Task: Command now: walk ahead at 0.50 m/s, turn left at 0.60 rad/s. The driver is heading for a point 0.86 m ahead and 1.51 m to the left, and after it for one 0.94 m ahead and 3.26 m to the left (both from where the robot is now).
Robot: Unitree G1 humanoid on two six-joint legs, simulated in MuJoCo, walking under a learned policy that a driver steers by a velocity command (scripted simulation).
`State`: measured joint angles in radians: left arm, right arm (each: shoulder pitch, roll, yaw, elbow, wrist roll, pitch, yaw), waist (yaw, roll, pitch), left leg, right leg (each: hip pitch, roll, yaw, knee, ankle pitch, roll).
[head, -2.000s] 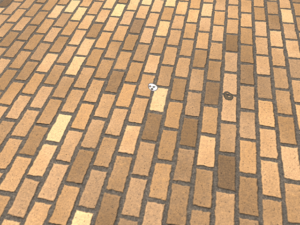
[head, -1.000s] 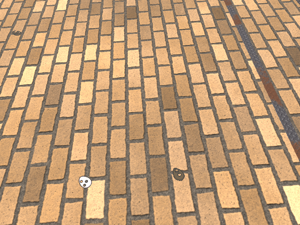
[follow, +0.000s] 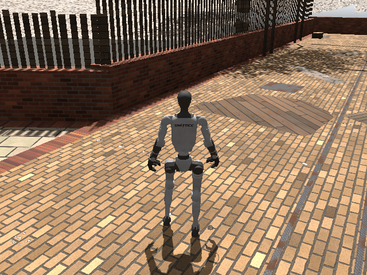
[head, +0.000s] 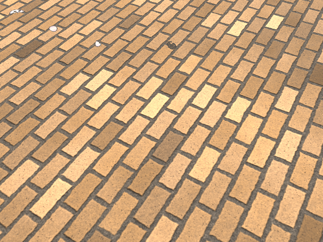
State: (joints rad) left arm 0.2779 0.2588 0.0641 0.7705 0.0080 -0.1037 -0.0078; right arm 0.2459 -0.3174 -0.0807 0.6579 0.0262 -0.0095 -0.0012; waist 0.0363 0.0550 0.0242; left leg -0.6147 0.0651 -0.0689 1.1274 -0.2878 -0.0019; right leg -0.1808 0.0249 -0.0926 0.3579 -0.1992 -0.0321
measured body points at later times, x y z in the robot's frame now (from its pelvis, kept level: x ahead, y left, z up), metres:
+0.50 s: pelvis +0.26 +0.09 +0.00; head +0.30 +0.11 +0.45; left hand +0.34 +0.40 -0.10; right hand +0.44 -0.15 -0.10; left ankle +0.27 +0.16 -0.74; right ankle +0.34 -0.08 -0.66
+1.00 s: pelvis +0.54 +0.13 +0.00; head +0.56 +0.14 +0.45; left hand +0.46 +0.41 -0.11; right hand +0.80 -0.02 -0.10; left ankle +0.49 +0.27 -0.67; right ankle +0.60 +0.05 -0.74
